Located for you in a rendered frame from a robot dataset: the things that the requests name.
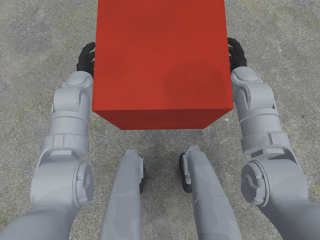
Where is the right robot thigh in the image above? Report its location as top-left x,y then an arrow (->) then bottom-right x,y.
182,150 -> 243,240

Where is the robot left hand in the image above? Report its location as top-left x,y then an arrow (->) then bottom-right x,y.
76,42 -> 96,79

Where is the left robot thigh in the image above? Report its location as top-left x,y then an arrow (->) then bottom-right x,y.
99,154 -> 144,240

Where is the robot thigh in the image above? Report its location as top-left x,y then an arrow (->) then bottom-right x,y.
99,154 -> 144,240
182,150 -> 243,240

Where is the robot right upper arm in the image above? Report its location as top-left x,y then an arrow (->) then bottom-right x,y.
241,159 -> 320,240

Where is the carton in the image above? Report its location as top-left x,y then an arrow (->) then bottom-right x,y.
91,0 -> 234,130

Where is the robot left forearm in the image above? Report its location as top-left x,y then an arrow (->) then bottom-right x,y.
30,71 -> 94,205

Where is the robot right hand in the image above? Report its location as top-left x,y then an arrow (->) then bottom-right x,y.
227,37 -> 247,73

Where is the robot right forearm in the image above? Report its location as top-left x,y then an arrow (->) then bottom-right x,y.
230,66 -> 308,194

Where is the robot left upper arm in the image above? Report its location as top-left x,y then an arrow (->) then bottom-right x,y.
0,160 -> 95,240

